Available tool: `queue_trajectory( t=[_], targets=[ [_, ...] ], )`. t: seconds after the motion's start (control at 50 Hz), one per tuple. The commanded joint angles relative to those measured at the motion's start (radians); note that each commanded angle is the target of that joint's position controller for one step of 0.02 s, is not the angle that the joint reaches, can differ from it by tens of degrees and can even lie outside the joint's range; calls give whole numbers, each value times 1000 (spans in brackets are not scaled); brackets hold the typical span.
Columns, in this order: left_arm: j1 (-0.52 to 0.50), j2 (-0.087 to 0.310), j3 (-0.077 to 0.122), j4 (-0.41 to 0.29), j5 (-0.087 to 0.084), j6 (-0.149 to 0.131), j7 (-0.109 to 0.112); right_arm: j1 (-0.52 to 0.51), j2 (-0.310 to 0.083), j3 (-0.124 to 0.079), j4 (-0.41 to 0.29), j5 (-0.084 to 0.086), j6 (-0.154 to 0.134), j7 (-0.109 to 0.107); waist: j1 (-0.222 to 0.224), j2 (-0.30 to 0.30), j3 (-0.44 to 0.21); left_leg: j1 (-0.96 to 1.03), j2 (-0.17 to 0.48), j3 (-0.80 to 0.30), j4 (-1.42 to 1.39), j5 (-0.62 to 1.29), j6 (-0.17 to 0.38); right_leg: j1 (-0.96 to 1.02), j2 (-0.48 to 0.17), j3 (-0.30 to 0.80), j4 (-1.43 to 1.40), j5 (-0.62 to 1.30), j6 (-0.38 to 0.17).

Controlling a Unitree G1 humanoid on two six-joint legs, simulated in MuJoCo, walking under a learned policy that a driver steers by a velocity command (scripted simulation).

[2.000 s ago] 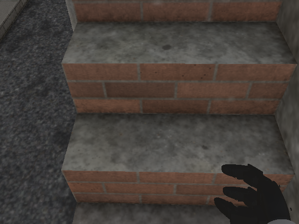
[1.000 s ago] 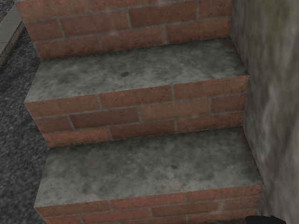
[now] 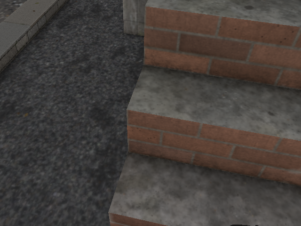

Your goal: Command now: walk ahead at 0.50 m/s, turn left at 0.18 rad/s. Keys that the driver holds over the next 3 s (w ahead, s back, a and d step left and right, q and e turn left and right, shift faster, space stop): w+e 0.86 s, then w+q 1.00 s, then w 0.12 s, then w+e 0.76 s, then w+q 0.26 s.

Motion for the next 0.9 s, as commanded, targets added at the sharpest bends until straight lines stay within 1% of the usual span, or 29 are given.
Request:
queue_trajectory(
  t=[0.02, 0.04, 0.1, 0.14, 0.16, 0.18, 0.2, 0.22, 0.24, 0.26, 0.28, 0.3, 0.38, 0.48, 0.52, 0.56, 0.58, 0.6, 0.62, 0.64, 0.7, 0.72, 0.74, 0.78, 0.8, 0.82, 0.84, 0.86, 0.9],
  targets=[
    [1, 131, 28, -20, -5, -19, -16, -191, -73, -24, -144, 8, -33, 4, 13, 67, 88, -225, 46, -18, -20, -25, -11, 131, -358, 367, -295, -278, -202],
    [-2, 128, 28, -17, -2, -18, -17, -177, -26, -10, -147, -13, -34, 12, 5, 38, 90, -46, 1, 47, -158, -48, -29, 26, -275, 286, -305, -171, -194],
    [-60, 77, 13, -9, 7, -29, 1, -14, -63, -40, -66, -53, -46, 18, -103, -30, 63, 382, -129, 158, -373, 358, -59, -162, -87, 143, -69, 224, -168],
    [-174, 25, -18, -86, 10, -21, 2, 209, -140, -67, -26, -56, -42, 27, -241, -85, 8, 599, 13, 37, -529, 530, -99, -310, -11, 126, 373, 139, -132],
    [-206, -49, -39, -161, 32, -28, -11, 274, -225, -82, 3, -58, -40, 29, -212, 122, -40, 720, 116, -39, -423, 986, -174, -532, 25, 145, 749, -194, -72],
    [-58, -87, -54, -168, 22, -42, -47, 307, -339, -99, -11, -63, -40, 1, -98, 357, -291, 862, 400, -442, -378, 1209, -51, -735, 19, 280, 1105, -183, 20],
    [84, -30, -29, -74, -24, -36, -63, 297, -343, -123, 8, -79, -41, -13, -63, 280, -356, 786, 488, -538, -427, 938, 51, -819, -4, 377, 1444, -99, 53],
    [44, -44, -34, -73, -44, -22, -58, 265, -301, -114, 14, -83, -48, -16, -57, 198, -221, 681, 454, -469, -475, 750, 79, -932, 4, 375, 1666, -98, 70],
    [-105, -128, -74, -152, -48, 16, -44, 121, -276, -96, 5, -92, -49, -15, -12, 179, -39, 529, 374, -306, -494, 829, 125, -1025, 46, 272, 1951, -256, 102],
    [-87, -108, -71, -151, -36, 29, -31, 98, -247, -83, 16, -81, -63, -6, 16, 118, -28, 479, 368, -245, -537, 709, 166, -1023, 26, 278, 2002, -294, 107],
    [-84, -65, -55, -105, -54, 54, -11, 82, -213, -76, 23, -50, -62, 1, -9, 193, 15, 449, 357, -180, -614, 607, 216, -1000, 26, 275, 1995, -377, 136],
    [-148, -13, -39, -156, -58, 67, 0, -117, -154, -55, -23, -48, -58, -6, 65, 69, 124, 259, 317, -76, -584, 975, 181, -806, -18, 354, 1834, -397, 181],
    [-137, -7, -28, -192, -57, 103, 9, -85, -301, -92, -36, -73, -20, -58, 42, 216, 55, 387, 343, 83, -604, 1106, 198, -862, 28, 270, 1976, -326, 223],
    [-207, -29, -29, -251, -60, 93, 2, 27, -349, -117, -47, -69, 38, -76, 24, 180, 32, 558, 312, 204, -527, 1148, 145, -957, -5, 213, 1789, -263, 183],
    [-159, -50, -41, -272, -39, 60, 4, -155, -395, -133, -105, -78, 60, -42, 119, 244, -19, 392, 213, 305, -487, 1357, 78, -612, -9, 180, 1246, -235, 124],
    [-155, -8, -4, -283, -42, 57, 2, -170, -459, -170, -106, -43, 71, 8, 129, 310, -145, 458, 245, 223, -395, 1454, 83, -314, 47, 95, 905, -166, 44],
    [-124, 113, 46, -193, -42, 45, 14, -64, -350, -154, -128, -25, 59, 4, 30, 92, -159, 366, 89, 214, -168, 1413, 39, -181, 169, 168, 811, -21, -27],
    [-63, 139, 70, -223, -21, 57, 28, -144, -334, -138, -164, -7, 25, 28, 103, -34, -150, 237, 53, 131, 42, 710, -23, -41, 107, 309, 566, 217, -71],
    [-42, 127, 68, -181, -22, 56, 24, -174, -260, -125, -224, 15, -10, 62, 43, -191, -81, 47, -55, 80, 274, -25, -94, -20, 43, 474, 428, 593, -114],
    [33, 60, 43, -151, -8, 59, 7, -199, -195, -86, -257, -13, -10, 64, -6, -159, -148, -98, -56, 8, 422, -209, -120, 5, 27, 553, 497, 641, -132],
    [-308, -44, 3, -249, -68, 85, 8, 78, -171, -53, -147, -70, -12, 60, -184, -29, -67, 108, -74, -56, 385, -181, -44, -629, 42, 488, 722, 626, -54],
    [-550, -88, -27, -302, -43, 46, 9, 407, -178, -66, -21, -112, -37, 50, -395, 27, -13, 444, -10, -82, -29, -102, 69, -1034, 127, 321, 903, 350, 20],
    [-754, -187, -59, -343, -50, 34, 14, 594, -159, -85, 81, -110, -42, 19, -507, 251, 218, 584, 142, -161, -634, 287, 151, -1337, 171, 214, 1367, -97, 15],
    [-613, -213, -94, -406, -34, -3, -5, 278, -52, -36, 128, -82, -55, -8, -138, 253, 392, 399, 91, -54, -1100, 638, 103, -1186, 248, 180, 1493, -308, 8],
    [-422, -172, -81, -361, -44, 4, -33, 163, 1, -13, 165, -94, -30, 2, 16, 145, 289, 465, 76, 36, -1103, 910, 35, -1075, 271, 194, 1497, -348, -31],
    [-267, -161, -75, -336, -34, 10, -54, 18, -63, -28, 137, -102, 5, 6, 135, 70, 76, 475, 46, 99, -816, 1178, -13, -915, 275, 202, 1473, -314, -41],
    [-142, -56, -65, -333, 18, 1, -72, -93, -341, -98, 66, -86, 0, -34, 217, 130, -195, 411, 31, 157, -546, 2191, -64, -552, 308, 54, 1287, -226, -16],
    [-104, -86, -87, -333, 47, -12, -60, 30, -573, -173, 124, -54, -11, -61, 211, 178, -355, 516, 148, 89, -553, 2253, 42, -436, 215, 6, 1031, -474, 1],
    [-25, -43, -74, -230, 27, 53, -35, 34, -484, -159, 169, -58, -3, -41, 197, 177, -424, 658, 273, 6, -489, 2310, 193, -365, 182, 34, 951, -448, -6]
  ],
)
Next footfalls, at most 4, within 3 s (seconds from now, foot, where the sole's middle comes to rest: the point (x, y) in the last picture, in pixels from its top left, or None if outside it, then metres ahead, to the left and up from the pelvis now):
0.14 left None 0.06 0.17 -0.78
0.54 right None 0.14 -0.18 -0.56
0.82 left None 0.04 0.05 -0.77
1.32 left None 0.25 0.00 -0.57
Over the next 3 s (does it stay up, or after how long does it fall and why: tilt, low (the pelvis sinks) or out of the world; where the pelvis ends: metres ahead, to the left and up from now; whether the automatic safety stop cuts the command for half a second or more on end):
stays up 0.46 -0.28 0.53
